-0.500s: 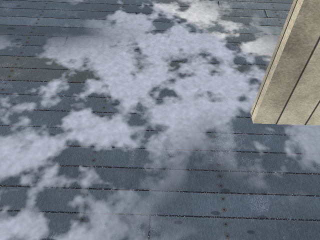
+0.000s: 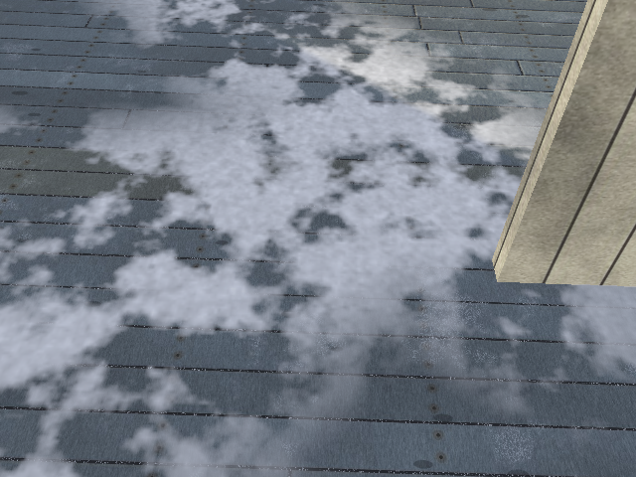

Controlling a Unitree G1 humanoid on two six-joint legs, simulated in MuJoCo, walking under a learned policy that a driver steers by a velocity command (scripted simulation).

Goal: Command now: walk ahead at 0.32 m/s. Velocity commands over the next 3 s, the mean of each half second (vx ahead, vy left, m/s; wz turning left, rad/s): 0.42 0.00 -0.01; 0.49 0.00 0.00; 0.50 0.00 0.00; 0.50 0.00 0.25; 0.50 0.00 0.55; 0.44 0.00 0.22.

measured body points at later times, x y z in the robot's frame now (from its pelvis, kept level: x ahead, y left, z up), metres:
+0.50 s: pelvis +0.23 -0.07 -0.01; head +0.27 -0.07 +0.44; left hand +0.43 +0.18 -0.10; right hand +0.20 -0.34 -0.15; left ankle +0.05 +0.09 -0.64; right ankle +0.32 -0.16 -0.73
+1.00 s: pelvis +0.53 -0.03 -0.01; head +0.56 -0.01 +0.44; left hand +0.51 +0.25 -0.15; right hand +0.72 -0.28 -0.10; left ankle +0.63 +0.07 -0.73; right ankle +0.34 -0.16 -0.68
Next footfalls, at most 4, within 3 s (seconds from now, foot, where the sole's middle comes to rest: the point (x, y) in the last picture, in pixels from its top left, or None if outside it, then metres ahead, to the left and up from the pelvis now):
0.40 right None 0.36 -0.16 -0.77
0.94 left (287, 420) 0.67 0.07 -0.77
1.48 right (380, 311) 0.98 -0.16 -0.77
2.04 left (287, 230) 1.26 0.09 -0.77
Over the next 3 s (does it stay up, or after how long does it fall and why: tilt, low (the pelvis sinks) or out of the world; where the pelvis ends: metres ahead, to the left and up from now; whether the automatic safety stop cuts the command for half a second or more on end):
stays up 1.60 0.16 0.00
